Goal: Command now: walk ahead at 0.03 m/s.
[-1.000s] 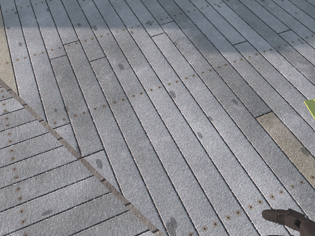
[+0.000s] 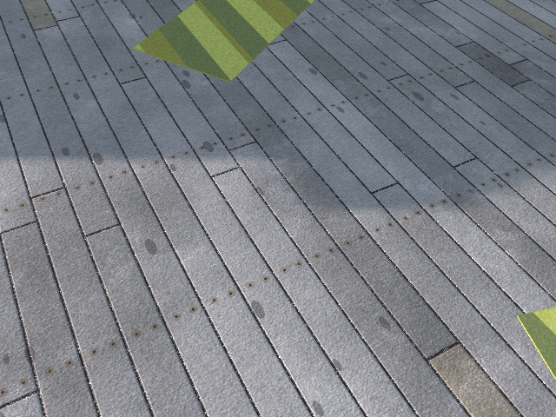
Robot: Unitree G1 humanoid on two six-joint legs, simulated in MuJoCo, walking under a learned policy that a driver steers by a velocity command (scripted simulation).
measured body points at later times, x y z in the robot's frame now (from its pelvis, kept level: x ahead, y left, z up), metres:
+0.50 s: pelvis +0.03 +0.01 +0.00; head +0.04 +0.02 +0.45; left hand +0.11 +0.27 -0.15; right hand +0.07 -0.24 -0.15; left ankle +0.00 +0.13 -0.74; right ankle +0.05 -0.11 -0.74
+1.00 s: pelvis +0.03 +0.02 +0.00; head +0.04 +0.02 +0.45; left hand +0.06 +0.26 -0.15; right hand +0.03 -0.22 -0.15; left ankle +0.00 +0.13 -0.74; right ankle +0.05 -0.11 -0.74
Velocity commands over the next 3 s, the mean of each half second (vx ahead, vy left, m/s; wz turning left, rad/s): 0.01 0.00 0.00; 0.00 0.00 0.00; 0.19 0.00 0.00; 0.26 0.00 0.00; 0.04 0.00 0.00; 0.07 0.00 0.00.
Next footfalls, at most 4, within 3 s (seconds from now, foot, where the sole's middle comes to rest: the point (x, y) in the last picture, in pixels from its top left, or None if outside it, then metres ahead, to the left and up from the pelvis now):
1.84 left None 0.47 0.08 -0.77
2.18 right None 0.42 -0.15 -0.77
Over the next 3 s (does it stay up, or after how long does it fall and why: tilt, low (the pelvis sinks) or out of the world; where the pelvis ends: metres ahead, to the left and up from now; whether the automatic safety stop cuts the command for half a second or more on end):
stays up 0.44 -0.03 -0.01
